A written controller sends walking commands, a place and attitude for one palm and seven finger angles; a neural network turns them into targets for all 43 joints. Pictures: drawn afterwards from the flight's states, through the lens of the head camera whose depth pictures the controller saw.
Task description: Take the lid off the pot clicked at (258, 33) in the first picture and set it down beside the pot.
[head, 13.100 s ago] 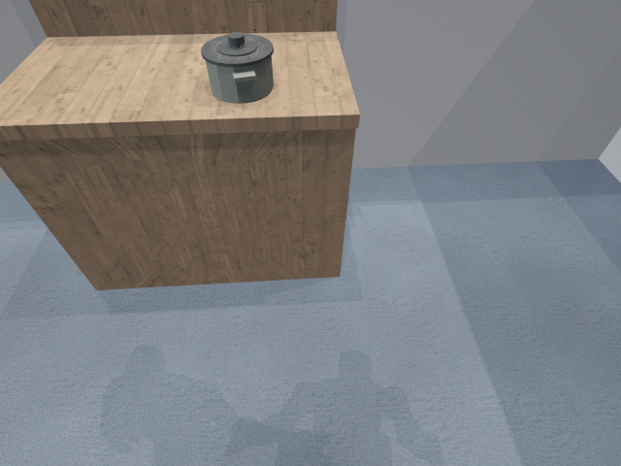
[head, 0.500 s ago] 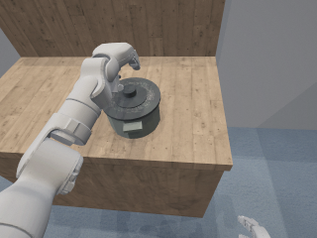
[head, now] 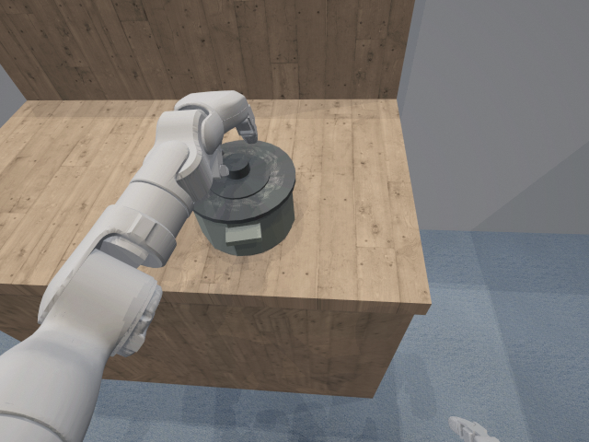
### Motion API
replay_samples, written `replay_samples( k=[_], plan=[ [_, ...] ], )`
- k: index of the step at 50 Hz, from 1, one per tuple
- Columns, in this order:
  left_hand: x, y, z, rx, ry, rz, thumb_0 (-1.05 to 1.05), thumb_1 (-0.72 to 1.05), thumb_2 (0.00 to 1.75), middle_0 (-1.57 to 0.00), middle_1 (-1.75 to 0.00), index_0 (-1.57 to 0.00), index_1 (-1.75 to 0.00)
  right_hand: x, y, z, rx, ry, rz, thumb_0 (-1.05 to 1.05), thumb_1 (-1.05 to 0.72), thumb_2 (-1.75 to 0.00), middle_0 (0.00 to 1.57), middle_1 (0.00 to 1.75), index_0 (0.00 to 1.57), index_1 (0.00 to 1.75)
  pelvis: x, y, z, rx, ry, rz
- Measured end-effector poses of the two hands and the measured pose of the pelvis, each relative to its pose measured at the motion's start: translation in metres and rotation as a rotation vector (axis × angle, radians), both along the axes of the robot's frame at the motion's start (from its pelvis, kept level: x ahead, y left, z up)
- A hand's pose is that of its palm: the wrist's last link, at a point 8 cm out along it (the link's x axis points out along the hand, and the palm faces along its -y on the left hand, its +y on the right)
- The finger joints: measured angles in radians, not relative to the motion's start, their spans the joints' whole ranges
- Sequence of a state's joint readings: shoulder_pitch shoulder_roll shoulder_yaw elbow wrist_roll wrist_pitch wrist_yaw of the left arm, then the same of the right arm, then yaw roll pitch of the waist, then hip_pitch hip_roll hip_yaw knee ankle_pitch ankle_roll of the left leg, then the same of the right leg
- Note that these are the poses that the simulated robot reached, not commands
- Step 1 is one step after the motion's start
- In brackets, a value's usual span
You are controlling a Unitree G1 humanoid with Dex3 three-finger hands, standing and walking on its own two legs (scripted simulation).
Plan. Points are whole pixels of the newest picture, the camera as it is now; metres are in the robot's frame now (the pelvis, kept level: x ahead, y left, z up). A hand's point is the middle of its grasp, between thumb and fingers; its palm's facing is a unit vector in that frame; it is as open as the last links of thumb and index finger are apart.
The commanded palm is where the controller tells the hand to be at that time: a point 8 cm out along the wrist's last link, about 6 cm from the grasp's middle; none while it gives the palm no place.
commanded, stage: lower the open fingers around the knob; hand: left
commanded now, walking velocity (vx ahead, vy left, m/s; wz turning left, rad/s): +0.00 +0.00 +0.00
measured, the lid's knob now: (236, 166) +0.49 +0.08 +0.10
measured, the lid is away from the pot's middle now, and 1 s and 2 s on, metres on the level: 0.00 0.00 0.00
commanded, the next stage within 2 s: close the fingers and squeeze the knob in 0.62 s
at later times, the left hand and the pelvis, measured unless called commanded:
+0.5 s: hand (224, 166) +0.46 +0.09 +0.13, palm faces -0.35 -0.02 -0.94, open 10.1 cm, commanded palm +0.45 +0.09 +0.19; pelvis +0.00 +0.00 +0.00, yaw +0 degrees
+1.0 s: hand (229, 167) +0.47 +0.09 +0.12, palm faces -0.35 -0.02 -0.94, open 9.9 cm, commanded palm +0.46 +0.09 +0.19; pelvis +0.01 +0.00 +0.00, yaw -1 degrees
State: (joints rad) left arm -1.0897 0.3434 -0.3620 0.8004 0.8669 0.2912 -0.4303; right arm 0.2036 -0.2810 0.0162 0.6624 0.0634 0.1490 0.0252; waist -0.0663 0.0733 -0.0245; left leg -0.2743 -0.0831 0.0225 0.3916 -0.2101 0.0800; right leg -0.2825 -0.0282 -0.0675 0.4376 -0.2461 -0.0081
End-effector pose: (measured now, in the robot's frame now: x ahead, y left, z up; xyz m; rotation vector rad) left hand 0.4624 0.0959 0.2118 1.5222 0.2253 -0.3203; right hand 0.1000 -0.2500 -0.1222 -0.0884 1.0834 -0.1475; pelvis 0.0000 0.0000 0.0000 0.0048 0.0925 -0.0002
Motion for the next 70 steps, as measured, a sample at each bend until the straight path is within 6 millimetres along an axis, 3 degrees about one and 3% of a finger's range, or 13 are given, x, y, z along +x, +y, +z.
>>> replay_samples(
  k=[8,17,37,46,53,70],
  plan=[
    [0.002,-0.005,-0.012,-0.025,-0.002,-0.032,0.00,-0.32,1.50,-0.85,-0.08,-0.84,-0.08,-0.011,-0.003,-0.001,-0.001,0.025,-0.020,0.01,-0.91,-0.90,0.19,0.30,0.19,0.29,0.002,0.000,0.000,-0.001,0.004,-0.011],
    [0.000,0.004,-0.028,-0.003,0.019,-0.001,0.00,-0.32,1.50,-0.85,-0.08,-0.84,-0.08,-0.008,-0.001,-0.002,0.006,0.025,-0.024,0.01,-0.91,-0.90,0.19,0.30,0.19,0.29,0.003,0.000,0.000,-0.002,0.009,-0.010],
    [0.003,-0.004,-0.028,-0.007,0.005,-0.008,0.00,-0.32,1.50,-0.86,-0.09,-0.84,-0.08,0.000,0.001,-0.002,0.007,0.020,-0.021,0.00,-0.91,-0.90,0.20,0.30,0.20,0.29,0.004,-0.001,-0.001,-0.001,0.019,-0.009],
    [0.004,-0.003,-0.029,-0.015,0.013,-0.014,0.00,-0.18,1.23,-0.68,-0.44,-0.67,-0.43,-0.007,-0.002,-0.003,0.003,0.036,-0.034,0.01,-0.91,-0.90,0.20,0.30,0.20,0.29,0.006,-0.002,-0.001,-0.002,0.017,-0.013],
    [0.003,-0.006,-0.031,-0.016,0.008,-0.021,0.00,-0.08,1.12,-0.60,-0.66,-0.60,-0.66,-0.008,-0.004,-0.004,0.002,0.046,-0.033,0.01,-0.91,-0.90,0.20,0.30,0.19,0.29,0.005,-0.002,-0.001,-0.001,0.016,-0.012],
    [0.005,-0.004,-0.030,-0.026,0.013,-0.015,0.00,0.11,1.01,-0.62,-0.91,-0.63,-0.91,0.002,-0.003,-0.001,0.001,0.021,-0.029,0.01,-0.91,-0.90,0.20,0.30,0.20,0.29,0.008,-0.003,0.000,-0.002,0.017,-0.015]
  ],
)
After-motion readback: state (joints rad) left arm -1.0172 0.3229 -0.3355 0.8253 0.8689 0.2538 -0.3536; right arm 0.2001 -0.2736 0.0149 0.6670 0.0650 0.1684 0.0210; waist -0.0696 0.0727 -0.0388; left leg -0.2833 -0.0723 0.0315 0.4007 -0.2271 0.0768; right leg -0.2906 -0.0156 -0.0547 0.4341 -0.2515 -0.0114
